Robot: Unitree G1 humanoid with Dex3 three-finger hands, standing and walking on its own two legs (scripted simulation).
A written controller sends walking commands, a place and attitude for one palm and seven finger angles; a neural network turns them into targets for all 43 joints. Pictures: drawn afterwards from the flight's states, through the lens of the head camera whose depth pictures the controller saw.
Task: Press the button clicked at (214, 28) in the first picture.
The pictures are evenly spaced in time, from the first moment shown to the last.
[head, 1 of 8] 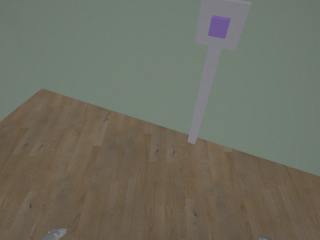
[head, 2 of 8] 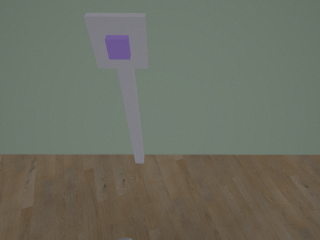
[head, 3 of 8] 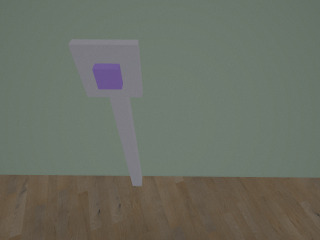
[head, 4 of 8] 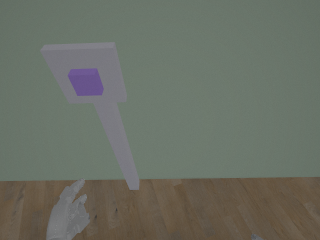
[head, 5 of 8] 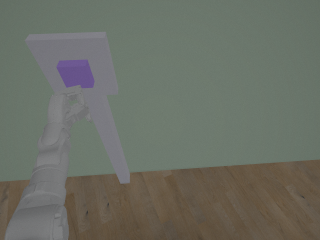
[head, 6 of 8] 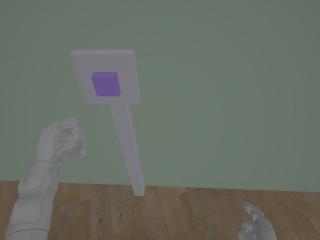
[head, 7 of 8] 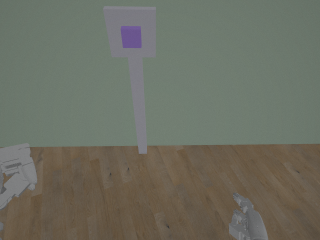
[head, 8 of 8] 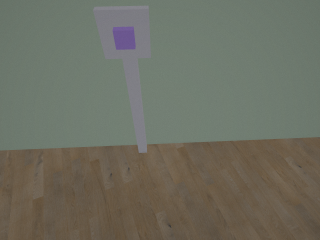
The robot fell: no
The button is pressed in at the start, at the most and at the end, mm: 0 13 0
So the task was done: yes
